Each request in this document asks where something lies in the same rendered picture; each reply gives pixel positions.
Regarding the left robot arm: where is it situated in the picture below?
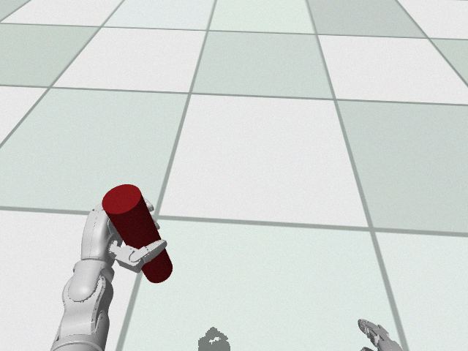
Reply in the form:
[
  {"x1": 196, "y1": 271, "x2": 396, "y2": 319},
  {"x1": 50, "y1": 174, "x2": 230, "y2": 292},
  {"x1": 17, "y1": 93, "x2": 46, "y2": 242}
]
[{"x1": 50, "y1": 259, "x2": 115, "y2": 351}]

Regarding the left robot hand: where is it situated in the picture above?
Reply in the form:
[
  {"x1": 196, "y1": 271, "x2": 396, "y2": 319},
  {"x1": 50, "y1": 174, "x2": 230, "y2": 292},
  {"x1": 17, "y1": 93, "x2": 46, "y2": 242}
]
[{"x1": 81, "y1": 197, "x2": 167, "y2": 273}]

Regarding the can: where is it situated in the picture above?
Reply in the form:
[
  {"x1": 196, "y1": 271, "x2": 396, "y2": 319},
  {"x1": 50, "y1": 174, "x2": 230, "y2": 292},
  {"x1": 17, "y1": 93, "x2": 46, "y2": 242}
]
[{"x1": 102, "y1": 184, "x2": 173, "y2": 283}]

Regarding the right robot hand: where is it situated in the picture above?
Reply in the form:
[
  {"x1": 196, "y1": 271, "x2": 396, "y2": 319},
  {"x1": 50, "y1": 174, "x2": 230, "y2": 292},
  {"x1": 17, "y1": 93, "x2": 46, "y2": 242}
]
[{"x1": 358, "y1": 319, "x2": 402, "y2": 351}]

